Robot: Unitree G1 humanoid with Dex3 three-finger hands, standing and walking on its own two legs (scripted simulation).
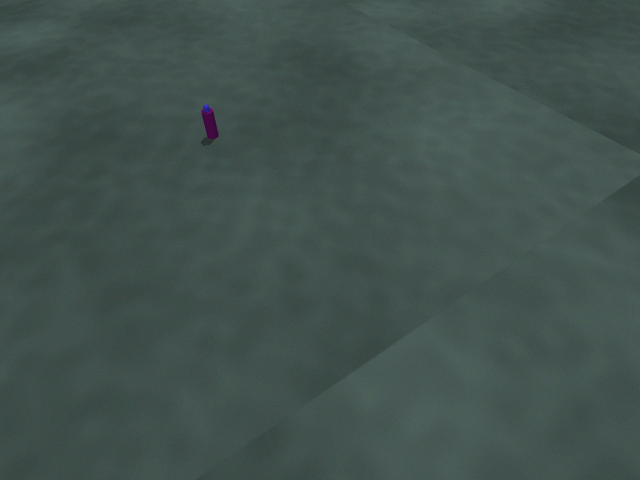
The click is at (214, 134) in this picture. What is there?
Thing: necked bottle
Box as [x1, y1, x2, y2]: [201, 104, 218, 138]
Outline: 205,104 201,112 207,136 209,138 214,138 218,135 212,109
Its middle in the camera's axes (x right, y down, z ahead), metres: -0.58 -0.65 +2.07
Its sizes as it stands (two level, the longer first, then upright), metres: 0.061 0.061 0.187
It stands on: the floor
